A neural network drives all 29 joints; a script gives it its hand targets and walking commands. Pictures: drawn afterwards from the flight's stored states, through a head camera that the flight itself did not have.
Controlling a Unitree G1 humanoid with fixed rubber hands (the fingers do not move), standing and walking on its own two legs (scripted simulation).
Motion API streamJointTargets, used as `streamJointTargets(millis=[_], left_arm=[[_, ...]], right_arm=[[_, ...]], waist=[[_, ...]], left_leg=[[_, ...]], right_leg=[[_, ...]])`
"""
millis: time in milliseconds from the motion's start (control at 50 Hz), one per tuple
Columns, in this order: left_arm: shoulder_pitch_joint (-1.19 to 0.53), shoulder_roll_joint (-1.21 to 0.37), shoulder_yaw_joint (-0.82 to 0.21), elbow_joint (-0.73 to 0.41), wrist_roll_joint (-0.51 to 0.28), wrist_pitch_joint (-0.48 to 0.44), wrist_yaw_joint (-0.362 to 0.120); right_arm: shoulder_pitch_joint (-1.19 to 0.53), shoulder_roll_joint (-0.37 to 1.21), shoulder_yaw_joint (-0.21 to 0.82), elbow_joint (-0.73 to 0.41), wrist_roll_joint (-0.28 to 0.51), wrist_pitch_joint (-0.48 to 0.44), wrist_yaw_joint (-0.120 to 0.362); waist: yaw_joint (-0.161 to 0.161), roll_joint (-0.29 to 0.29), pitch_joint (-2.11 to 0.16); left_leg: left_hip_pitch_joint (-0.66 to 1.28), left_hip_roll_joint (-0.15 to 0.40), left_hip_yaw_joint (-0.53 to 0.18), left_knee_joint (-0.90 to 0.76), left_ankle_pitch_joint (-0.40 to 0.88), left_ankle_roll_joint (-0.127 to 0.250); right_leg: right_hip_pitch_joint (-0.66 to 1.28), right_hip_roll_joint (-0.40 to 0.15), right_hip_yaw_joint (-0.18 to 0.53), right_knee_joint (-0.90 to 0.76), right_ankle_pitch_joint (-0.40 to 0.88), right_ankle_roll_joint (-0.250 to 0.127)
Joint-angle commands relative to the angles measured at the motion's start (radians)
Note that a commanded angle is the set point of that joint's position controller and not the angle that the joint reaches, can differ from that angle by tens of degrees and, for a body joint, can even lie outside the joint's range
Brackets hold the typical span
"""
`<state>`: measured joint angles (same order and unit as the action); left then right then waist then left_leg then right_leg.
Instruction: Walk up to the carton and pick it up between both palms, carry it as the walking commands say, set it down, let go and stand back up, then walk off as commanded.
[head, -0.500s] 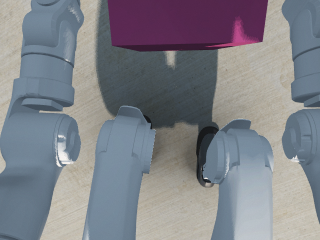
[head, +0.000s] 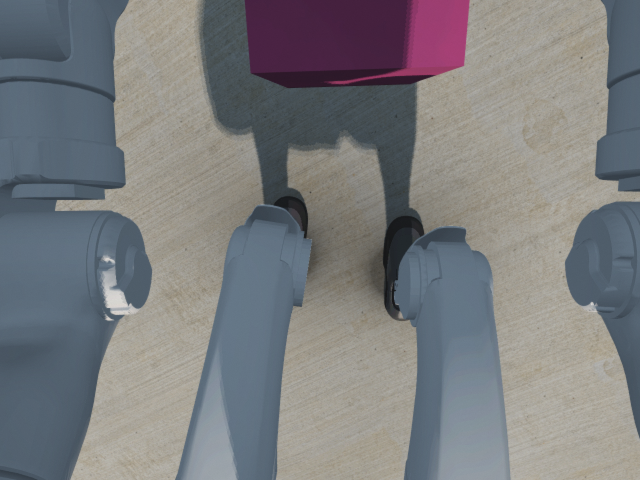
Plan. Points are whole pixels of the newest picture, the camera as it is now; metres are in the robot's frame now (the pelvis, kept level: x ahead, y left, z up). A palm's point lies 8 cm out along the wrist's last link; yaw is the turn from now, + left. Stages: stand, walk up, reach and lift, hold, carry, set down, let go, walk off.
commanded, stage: set down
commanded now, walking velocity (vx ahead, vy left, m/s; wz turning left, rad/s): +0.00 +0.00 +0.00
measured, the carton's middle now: out of the picture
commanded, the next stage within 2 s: let go in 0.54 s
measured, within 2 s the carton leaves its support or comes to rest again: neither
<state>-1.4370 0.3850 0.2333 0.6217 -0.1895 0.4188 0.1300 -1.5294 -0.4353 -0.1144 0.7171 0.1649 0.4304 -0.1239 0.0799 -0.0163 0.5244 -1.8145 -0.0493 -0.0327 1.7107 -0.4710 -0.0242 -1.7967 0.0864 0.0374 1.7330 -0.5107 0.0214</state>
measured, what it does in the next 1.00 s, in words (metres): rises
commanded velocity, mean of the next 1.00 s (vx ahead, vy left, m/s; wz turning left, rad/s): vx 0.00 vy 0.00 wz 0.00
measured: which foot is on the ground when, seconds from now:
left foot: down 0.00-1.00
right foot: down 0.00-1.00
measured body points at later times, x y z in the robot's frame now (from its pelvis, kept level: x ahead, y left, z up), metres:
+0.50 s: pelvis +0.01 +0.00 +0.13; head +0.39 +0.03 +0.37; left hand +0.57 +0.25 +0.00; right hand +0.62 -0.14 +0.00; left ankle +0.13 +0.12 -0.48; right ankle +0.11 -0.11 -0.48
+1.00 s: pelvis +0.05 +0.01 +0.19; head +0.37 +0.02 +0.49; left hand +0.44 +0.24 +0.04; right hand +0.48 -0.18 +0.04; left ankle +0.13 +0.12 -0.48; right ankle +0.11 -0.12 -0.48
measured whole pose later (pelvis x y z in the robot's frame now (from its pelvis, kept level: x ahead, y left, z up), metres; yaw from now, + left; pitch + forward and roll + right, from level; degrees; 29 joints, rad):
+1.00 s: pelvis +0.05 +0.01 +0.19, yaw +0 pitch +19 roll -1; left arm -0.61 0.31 0.10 0.26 -0.09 0.36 0.02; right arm -0.68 -0.29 -0.14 0.27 0.03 0.36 -0.10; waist 0.05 0.01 0.52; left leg -0.99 -0.04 -0.05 0.96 -0.31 0.00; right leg -0.96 0.07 0.07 0.96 -0.34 0.02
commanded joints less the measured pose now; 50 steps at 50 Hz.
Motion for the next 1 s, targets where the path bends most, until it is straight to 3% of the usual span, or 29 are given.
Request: streamJointTargets(millis=[0,20,60,80,100,140,160,180,200,280,320,340,360,420,440,460,500,540,580,600,620,640,660,700,720,760,800,840,980], left_arm=[[-0.302,0.17,0.047,-0.072,0.015,-0.023,-0.002],[-0.374,0.199,0.04,-0.251,-0.005,-0.023,0.003],[-0.43,0.19,0.007,-0.339,0.007,-0.013,0.011],[-0.388,0.204,0.025,-0.209,0.033,-0.008,0.014],[-0.377,0.147,0.008,-0.228,0.017,0.001,0.018],[-0.298,0.21,0.058,-0.278,0.025,-0.009,0.013],[-0.351,0.215,0.04,-0.326,0.018,-0.017,0.026],[-0.395,0.24,0.063,-0.285,0.035,-0.023,0.009],[-0.288,0.198,0.04,-0.24,0.04,-0.013,0.006],[-0.336,0.181,0.038,-0.217,0.048,-0.029,-0.005],[-0.299,0.158,-0.01,-0.22,-0.008,-0.022,-0.011],[-0.289,0.164,0.021,-0.142,0.031,-0.035,-0.016],[-0.329,0.163,0.014,-0.277,0.005,-0.039,-0.017],[-0.263,0.124,0.061,-0.036,0.084,-0.072,-0.056],[-0.249,0.114,0.038,-0.129,0.076,-0.093,-0.049],[-0.253,0.136,0.068,-0.103,0.094,-0.114,-0.047],[-0.301,0.028,-0.013,-0.172,0.095,-0.126,-0.038],[-0.249,0.035,0.003,-0.08,0.114,-0.11,-0.022],[-0.147,0.05,0.042,-0.062,0.151,-0.115,-0.023],[-0.206,0.069,0.026,-0.085,0.119,-0.116,-0.023],[-0.051,0.126,0.076,-0.061,0.165,-0.111,-0.04],[0.029,0.059,0.015,-0.2,0.146,-0.12,-0.038],[-0.187,0.173,0.055,-0.236,0.149,-0.127,-0.039],[0.145,0.091,-0.04,-0.261,0.162,-0.105,-0.037],[0.053,0.17,0.011,-0.289,0.152,-0.097,-0.04],[0.247,0.192,-0.077,-0.597,0.15,-0.087,-0.042],[0.33,0.121,-0.07,-0.414,0.105,-0.056,-0.069],[0.478,0.096,-0.073,-0.513,0.109,-0.064,-0.08],[0.657,0.052,-0.114,-0.575,0.112,-0.149,-0.135]], right_arm=[[-0.416,-0.167,-0.037,-0.197,-0.02,-0.037,-0.011],[-0.416,-0.189,-0.074,-0.243,-0.012,-0.03,-0.003],[-0.372,-0.108,0.016,-0.208,0.048,-0.006,0.01],[-0.424,-0.138,-0.001,-0.17,0.042,-0.005,0.02],[-0.406,-0.205,-0.065,-0.172,0.02,-0.013,0.019],[-0.406,-0.2,-0.055,-0.318,-0.028,-0.029,0.005],[-0.387,-0.226,-0.095,-0.268,-0.013,-0.028,0.005],[-0.39,-0.174,-0.033,-0.162,0.015,-0.01,0.004],[-0.379,-0.252,-0.139,-0.239,-0.054,-0.025,0.006],[-0.344,-0.172,-0.073,-0.179,-0.021,-0.037,0.024],[-0.38,-0.224,-0.087,-0.204,-0.042,-0.045,0.039],[-0.34,-0.175,-0.064,-0.112,-0.025,-0.044,0.045],[-0.346,-0.144,-0.042,-0.217,-0.004,-0.049,0.048],[-0.337,-0.129,-0.044,-0.077,-0.035,-0.079,0.067],[-0.322,-0.14,-0.081,-0.149,-0.069,-0.111,0.071],[-0.347,-0.14,-0.062,-0.128,-0.073,-0.112,0.062],[-0.284,-0.169,-0.165,-0.078,-0.11,-0.147,0.076],[-0.238,-0.147,-0.136,0.043,-0.112,-0.122,0.1],[-0.174,-0.113,-0.107,-0.026,-0.147,-0.135,0.103],[-0.252,-0.183,-0.163,-0.103,-0.169,-0.136,0.087],[-0.066,-0.095,-0.128,-0.041,-0.184,-0.117,0.068],[0.007,-0.108,-0.15,-0.164,-0.197,-0.135,0.061],[-0.228,-0.169,-0.17,-0.233,-0.159,-0.125,0.028],[0.143,-0.073,-0.117,-0.288,-0.177,-0.115,0.013],[0.022,-0.115,-0.114,-0.356,-0.148,-0.094,0.008],[0.247,-0.109,-0.129,-0.528,-0.161,-0.081,-0.016],[0.346,-0.026,-0.034,-0.474,-0.076,-0.054,-0.005],[0.426,0.026,0.0,-0.587,-0.068,-0.073,0.015],[0.707,0.024,-0.102,-0.692,-0.11,-0.152,0.02]], waist=[[0.066,-0.089,-2.264],[0.029,-0.033,-2.294],[0.073,0.025,-2.348],[0.091,0.025,-2.271],[0.034,0.054,-2.245],[0.032,-0.075,-2.319],[0.025,-0.004,-2.362],[0.097,0.033,-2.225],[0.021,0.004,-2.263],[0.042,-0.019,-2.204],[-0.015,-0.054,-2.252],[0.069,-0.014,-2.115],[0.029,-0.076,-2.244],[0.064,-0.026,-1.981],[0.023,-0.039,-2.117],[0.071,-0.066,-2.117],[-0.057,0.053,-2.086],[-0.01,0.05,-2.006],[0.017,-0.051,-2.063],[-0.036,-0.041,-2.083],[0.004,-0.084,-2.098],[-0.04,-0.047,-2.265],[0.016,-0.026,-2.238],[-0.027,0.014,-2.364],[0.002,0.016,-2.316],[0.002,0.103,-2.512],[-0.026,0.028,-2.156],[0.01,-0.004,-2.207],[-0.057,0.005,-1.826]], left_leg=[[0.869,-0.025,0.094,-0.228,0.454,0.0],[0.932,-0.026,0.089,-0.241,0.467,-0.009],[1.088,-0.024,0.096,-0.286,0.531,-0.005],[1.066,-0.023,0.093,-0.304,0.501,-0.018],[1.092,-0.018,0.09,-0.329,0.517,-0.026],[1.145,-0.025,0.064,-0.355,0.582,0.004],[1.155,-0.029,0.077,-0.363,0.626,-0.014],[1.031,-0.03,0.111,-0.374,0.561,-0.012],[1.149,-0.02,0.076,-0.413,0.582,-0.018],[1.158,-0.017,0.073,-0.487,0.566,-0.009],[1.266,-0.015,0.036,-0.547,0.625,-0.004],[1.221,-0.025,0.058,-0.573,0.62,-0.009],[1.274,-0.027,0.046,-0.578,0.653,0.009],[1.073,-0.016,0.067,-0.598,0.548,0.007],[1.197,-0.015,0.06,-0.647,0.606,0.001],[1.124,-0.024,0.07,-0.621,0.615,0.003],[1.366,-0.009,0.013,-0.649,0.699,-0.017],[1.441,-0.004,0.011,-0.664,0.625,-0.022],[1.388,-0.015,0.021,-0.655,0.612,-0.007],[1.338,-0.028,0.043,-0.645,0.588,-0.015],[1.275,-0.036,0.054,-0.669,0.604,-0.003],[1.388,-0.043,0.04,-0.656,0.663,-0.013],[1.322,-0.05,0.067,-0.64,0.631,-0.015],[1.57,-0.032,0.035,-0.658,0.77,-0.011],[1.474,-0.023,0.04,-0.647,0.75,-0.008],[1.639,-0.028,0.021,-0.655,0.897,-0.03],[1.571,-0.013,0.014,-0.711,0.831,0.013],[1.534,-0.024,0.033,-0.714,0.791,0.017],[1.569,-0.001,0.003,-0.808,0.796,0.027]], right_leg=[[0.858,0.013,-0.078,-0.239,0.374,0.008],[0.849,0.022,-0.08,-0.242,0.373,-0.004],[0.845,0.021,-0.069,-0.311,0.371,-0.001],[0.81,0.021,-0.072,-0.319,0.337,0.003],[0.769,0.021,-0.087,-0.333,0.348,-0.003],[0.914,0.028,-0.073,-0.387,0.421,0.011],[0.942,0.032,-0.073,-0.381,0.474,0.003],[0.926,0.021,-0.023,-0.422,0.434,0.003],[0.906,0.032,-0.072,-0.424,0.408,0.001],[0.975,0.017,-0.054,-0.522,0.429,0.012],[1.039,0.025,-0.062,-0.559,0.493,0.011],[0.968,0.011,-0.047,-0.581,0.459,0.015],[1.111,0.024,-0.033,-0.599,0.539,0.012],[1.039,0.001,0.004,-0.658,0.489,-0.001],[1.134,0.015,-0.044,-0.647,0.574,0.001],[1.128,0.008,-0.02,-0.637,0.583,0.001],[0.995,0.028,-0.059,-0.682,0.535,-0.002],[0.863,0.024,-0.078,-0.696,0.375,-0.003],[1.005,0.018,-0.078,-0.69,0.455,0.001],[1.028,0.021,-0.078,-0.695,0.439,-0.001],[1.208,0.014,-0.054,-0.713,0.537,0.01],[1.286,0.012,-0.057,-0.693,0.622,0.003],[1.204,0.011,-0.034,-0.679,0.566,0.012],[1.294,0.006,-0.058,-0.702,0.663,0.02],[1.272,0.0,-0.032,-0.696,0.672,0.025],[1.401,0.009,-0.027,-0.673,0.786,0.014],[1.28,0.01,-0.011,-0.752,0.671,0.017],[1.379,0.002,-0.019,-0.733,0.732,0.025],[1.355,0.01,-0.002,-0.868,0.684,0.014]])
